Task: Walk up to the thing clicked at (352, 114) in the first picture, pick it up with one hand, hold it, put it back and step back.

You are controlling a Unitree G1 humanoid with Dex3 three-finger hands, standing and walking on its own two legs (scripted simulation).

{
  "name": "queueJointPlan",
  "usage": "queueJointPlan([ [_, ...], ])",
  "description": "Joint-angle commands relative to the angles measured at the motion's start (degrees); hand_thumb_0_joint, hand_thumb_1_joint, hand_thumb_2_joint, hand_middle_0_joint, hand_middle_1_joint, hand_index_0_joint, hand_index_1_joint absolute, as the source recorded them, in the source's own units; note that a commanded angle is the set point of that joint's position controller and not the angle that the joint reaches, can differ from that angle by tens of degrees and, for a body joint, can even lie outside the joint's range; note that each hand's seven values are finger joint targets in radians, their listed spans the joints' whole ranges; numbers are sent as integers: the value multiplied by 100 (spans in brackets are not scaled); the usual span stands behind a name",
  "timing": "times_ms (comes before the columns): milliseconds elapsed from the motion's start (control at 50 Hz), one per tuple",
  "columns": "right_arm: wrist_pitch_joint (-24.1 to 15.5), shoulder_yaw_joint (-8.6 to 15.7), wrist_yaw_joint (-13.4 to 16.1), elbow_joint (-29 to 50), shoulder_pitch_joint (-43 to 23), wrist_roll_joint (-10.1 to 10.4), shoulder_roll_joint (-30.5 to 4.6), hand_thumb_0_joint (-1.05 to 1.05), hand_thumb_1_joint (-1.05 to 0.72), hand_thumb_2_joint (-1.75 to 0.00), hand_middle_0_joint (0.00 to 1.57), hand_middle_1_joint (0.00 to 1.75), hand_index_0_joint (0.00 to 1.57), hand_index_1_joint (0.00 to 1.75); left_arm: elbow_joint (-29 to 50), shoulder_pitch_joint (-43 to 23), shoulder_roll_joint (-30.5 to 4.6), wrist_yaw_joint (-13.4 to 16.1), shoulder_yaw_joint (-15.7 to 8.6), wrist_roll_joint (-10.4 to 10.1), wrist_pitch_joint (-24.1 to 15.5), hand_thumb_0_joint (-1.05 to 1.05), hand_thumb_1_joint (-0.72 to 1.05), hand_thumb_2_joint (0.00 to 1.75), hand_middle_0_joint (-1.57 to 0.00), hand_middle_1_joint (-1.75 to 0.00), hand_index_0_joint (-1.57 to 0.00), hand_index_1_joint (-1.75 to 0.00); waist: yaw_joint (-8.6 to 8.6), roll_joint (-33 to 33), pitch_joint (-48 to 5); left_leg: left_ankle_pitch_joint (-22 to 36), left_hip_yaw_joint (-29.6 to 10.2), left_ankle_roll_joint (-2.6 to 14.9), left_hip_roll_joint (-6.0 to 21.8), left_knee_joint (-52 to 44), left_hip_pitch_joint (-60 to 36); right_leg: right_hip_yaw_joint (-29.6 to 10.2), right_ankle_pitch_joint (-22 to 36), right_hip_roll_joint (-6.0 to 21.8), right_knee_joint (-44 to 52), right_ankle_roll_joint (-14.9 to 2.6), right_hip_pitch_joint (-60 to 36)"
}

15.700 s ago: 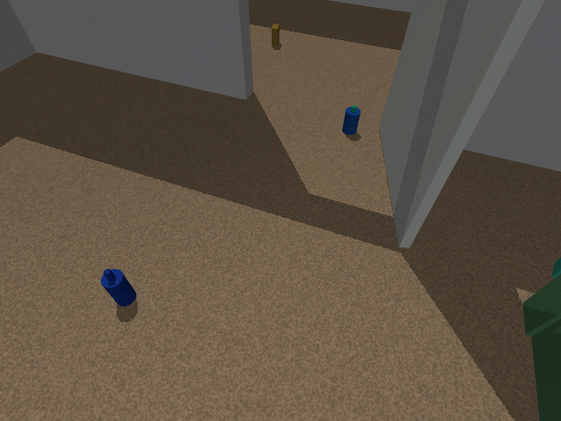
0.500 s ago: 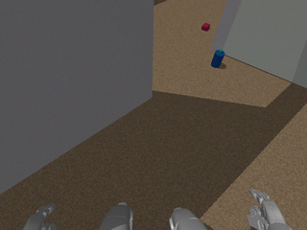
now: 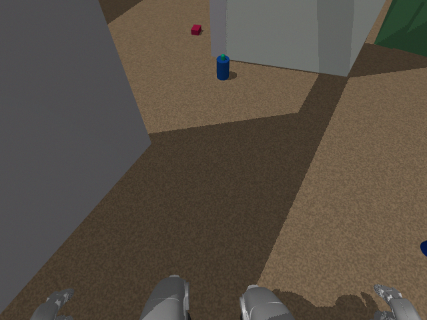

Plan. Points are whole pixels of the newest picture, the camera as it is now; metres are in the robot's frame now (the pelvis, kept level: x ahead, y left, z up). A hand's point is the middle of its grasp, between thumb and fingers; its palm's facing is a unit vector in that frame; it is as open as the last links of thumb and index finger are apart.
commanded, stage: walk up
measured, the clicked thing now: (222, 65) +1.59 -0.04 -0.65
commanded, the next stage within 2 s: stand in 1.02 s
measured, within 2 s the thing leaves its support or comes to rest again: neither
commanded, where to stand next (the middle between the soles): +0.05 -0.01 m, yaw -12 degrees
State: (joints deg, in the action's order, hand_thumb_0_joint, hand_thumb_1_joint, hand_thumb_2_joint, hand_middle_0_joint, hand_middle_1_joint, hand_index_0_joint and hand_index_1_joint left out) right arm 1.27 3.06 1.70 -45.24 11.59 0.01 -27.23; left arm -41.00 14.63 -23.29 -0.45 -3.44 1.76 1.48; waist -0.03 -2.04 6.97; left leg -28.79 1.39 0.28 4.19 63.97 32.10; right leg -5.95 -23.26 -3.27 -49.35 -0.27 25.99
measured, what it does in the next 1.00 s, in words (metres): steps on the spot: left foot, then right foot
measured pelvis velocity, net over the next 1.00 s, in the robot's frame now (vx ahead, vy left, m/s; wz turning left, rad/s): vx -0.01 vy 0.01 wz -0.24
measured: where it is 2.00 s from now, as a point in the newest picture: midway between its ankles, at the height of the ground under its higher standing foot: outside the picture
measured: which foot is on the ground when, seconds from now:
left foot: up 0.00-0.08, down 0.10-1.00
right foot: down 0.00-0.14, up 0.16-0.38, down 0.40-1.00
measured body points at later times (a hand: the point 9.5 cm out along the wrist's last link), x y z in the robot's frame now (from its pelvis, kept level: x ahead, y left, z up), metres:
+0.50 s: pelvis -0.01 +0.00 +0.01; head +0.02 -0.02 +0.46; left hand +0.13 +0.30 -0.09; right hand -0.01 -0.34 -0.11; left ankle +0.02 +0.13 -0.69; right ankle -0.01 -0.13 -0.70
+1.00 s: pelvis -0.01 +0.01 +0.04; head +0.00 -0.01 +0.49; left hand +0.16 +0.28 -0.09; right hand +0.00 -0.31 -0.10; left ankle +0.03 +0.14 -0.70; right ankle -0.01 -0.13 -0.70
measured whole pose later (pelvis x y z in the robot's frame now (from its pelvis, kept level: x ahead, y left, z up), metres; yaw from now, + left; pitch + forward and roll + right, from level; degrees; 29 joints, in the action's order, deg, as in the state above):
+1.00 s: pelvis -0.01 +0.01 +0.04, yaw -14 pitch -2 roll +1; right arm -0.2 0.2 -1.1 -62.5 5.0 -0.3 -21.3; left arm -62.1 5.1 -20.2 0.0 -0.7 0.1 -1.1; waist -1.2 -0.4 3.9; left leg -14.7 6.0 -1.6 3.9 29.3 12.6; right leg -7.7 -13.9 -1.8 -31.0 1.0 15.2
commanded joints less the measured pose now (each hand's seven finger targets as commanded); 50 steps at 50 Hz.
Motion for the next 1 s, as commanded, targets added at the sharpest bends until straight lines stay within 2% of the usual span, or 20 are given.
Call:
queueJointPlan([
  [0, -249, 278, -29, 354, 37, -81, -924, 0, -90, -90, 20, 30, 20, 30, 362, -5, -1617, 223, -477, -26, -254, 0, 90, 90, -20, -30, -20, -30, 100, 1198, -794, -61, -158, 105, -84, -649, -117, -2133, 1614, 1324, 1568, -1338, -572],
  [60, -365, 281, -67, 79, 663, -116, -791, 0, -90, -90, 20, 30, 20, 30, 363, -383, -1493, 210, -378, -138, -214, 0, 90, 90, -20, -30, -20, -30, -288, 992, -1005, 760, 0, 194, -370, -2463, -1634, -1505, 2027, 1048, 941, -967, 24],
  [80, -400, 347, -59, 40, 779, -224, -948, 0, -90, -90, 20, 30, 20, 30, 390, -351, -1199, 207, -298, -184, -182, 0, 90, 90, -20, -30, -20, -30, -321, 425, -941, 582, -720, 336, -34, -3126, -2034, -1214, 1720, 700, 335, -649, 531],
  [100, -432, 468, -56, 145, 599, -263, -1476, 0, -90, -90, 20, 30, 20, 30, 410, -208, -802, 214, -179, -209, -189, 0, 90, 90, -20, -30, -20, -30, -285, -985, -891, 307, -2853, 819, 1283, -4097, -2364, -482, 347, -309, -859, -172, 1400],
  [120, -435, 532, -100, 216, 380, -148, -1766, 0, -90, -90, 20, 30, 20, 30, 249, -289, -1322, 329, -290, -151, -211, 0, 90, 90, -20, -30, -20, -30, -324, -1031, -792, 633, -3854, 1413, 2282, -4420, -1760, -485, -1162, -277, -1496, -44, 1082],
  [160, -454, 474, -93, 277, 34, -155, -1412, 0, -90, -90, 20, 30, 20, 30, -13, -153, -1488, 308, -372, -120, -240, 0, 90, 90, -20, -30, -20, -30, -58, -137, -343, 886, -2773, 1328, 1800, -4132, -1450, -427, -812, -57, -1956, -43, 981],
  [220, -444, 405, -95, 176, 86, -174, -1246, 0, -90, -90, 20, 30, 20, 30, -200, -17, -1257, 157, -352, -180, -277, 0, 90, 90, -20, -30, -20, -30, -70, -812, -497, 1469, -1451, 1063, 1162, -3816, -1728, 61, -428, 112, -1212, -24, 664],
  [280, -373, 372, -158, 191, 302, -240, -1175, 0, -90, -90, 20, 30, 20, 30, -213, -212, -1084, 102, -311, -138, -360, 0, 90, 90, -20, -30, -20, -30, -250, -932, -716, 1983, -1050, 1126, 1151, -3551, -1815, 577, -634, 121, -142, 37, -8],
  [340, -243, 297, -181, 183, 91, -163, -1056, 0, -90, -90, 20, 30, 20, 30, -520, 211, -835, 160, -253, -127, -421, 0, 90, 90, -20, -30, -20, -30, 53, -857, -941, 2806, -514, 842, 928, -2751, -1612, 962, 650, -100, 1757, -74, -1154],
  [360, -208, 216, -191, 181, 83, -122, -853, 0, -90, -90, 20, 30, 20, 30, -631, 335, -958, 215, -297, -71, -464, 0, 90, 90, -20, -30, -20, -30, 147, -611, -1043, 2820, -369, 673, 855, -2264, -1299, 751, 960, -31, 2108, -161, -1686],
  [380, -207, 106, -184, 193, 310, -80, -486, 0, -90, -90, 20, 30, 20, 30, -619, 337, -1265, 261, -390, -9, -515, 0, 90, 90, -20, -30, -20, -30, 95, 182, -1122, 2279, -269, 372, 650, -1671, -560, -375, 1127, 449, 2112, -308, -2314],
  [400, -218, 4, -188, 273, 187, -29, -219, 0, -90, -90, 20, 30, 20, 30, -457, 5, -1515, 295, -381, 3, -577, 0, 90, 90, -20, -30, -20, -30, 8, 936, -1045, 763, 80, -18, 80, -1331, 109, -2341, 1630, 1764, 2384, -952, -2195],
  [420, -164, 144, -84, 166, -96, -51, -637, 0, -90, -90, 20, 30, 20, 30, -448, -191, -1696, 282, -366, -41, -556, 0, 90, 90, -20, -30, -20, -30, 38, 882, -852, -621, -317, 48, 190, -1122, -517, -2602, 2099, 2219, 2213, -1548, -1125],
  [460, -183, 147, -121, -54, -57, 5, -639, 0, -90, -90, 20, 30, 20, 30, -506, -427, -1375, 272, -234, -81, -560, 0, 90, 90, -20, -30, -20, -30, -97, 630, -733, -564, -368, 83, 168, -1436, -587, -1737, 2116, 1678, 2045, -1237, -1180],
  [520, -297, 135, -143, -500, 442, -4, -597, 0, -90, -90, 20, 30, 20, 30, -570, -938, -1257, 247, -163, -114, -513, 0, 90, 90, -20, -30, -20, -30, -393, 994, -924, 1566, -56, 121, 21, -2809, -1957, -870, 2332, 1050, 1657, -700, -469],
  [560, -353, 164, -156, -447, -69, -71, -897, 0, -90, -90, 20, 30, 20, 30, -715, -727, -1001, 209, -76, -165, -467, 0, 90, 90, -20, -30, -20, -30, -147, 199, -938, 1355, -1003, 409, 649, -3415, -1858, -474, 1376, 572, 1447, -310, -311],
  [580, -337, 138, -194, -467, -375, -23, -932, 0, -90, -90, 20, 30, 20, 30, -898, -613, -1085, 210, -96, -165, -450, 0, 90, 90, -20, -30, -20, -30, 6, 149, -798, 855, -1130, 560, 829, -3458, -1313, -383, 492, 391, 1508, -293, -753],
  [640, -283, 48, -218, -686, -499, -48, -731, 0, -90, -90, 20, 30, 20, 30, -1082, -930, -1141, 174, -97, -116, -472, 0, 90, 90, -20, -30, -20, -30, -92, 468, -507, 260, -502, 232, 309, -3453, -1190, -987, 42, 689, 2112, -453, -714],
  [840, -342, -40, -217, -1224, -862, -19, -670, 0, -90, -90, 20, 30, 20, 30, -1622, -1150, -954, 144, 14, -181, -454, 0, 90, 90, -20, -30, -20, -30, -50, 234, -885, 1138, -338, 220, 475, -4069, -1959, -629, 1788, 623, 2185, -255, -1122],
  [980, -294, -2, -214, -1388, -1028, -17, -644, 0, -90, -90, 20, 30, 20, 30, -1780, -1324, -939, 148, 58, -177, -411, 0, 90, 90, -20, -30, -20, -30, -107, 230, -1006, 1437, -131, 179, 478, -4153, -2392, -650, 2132, 684, 2382, -202, -1120],
])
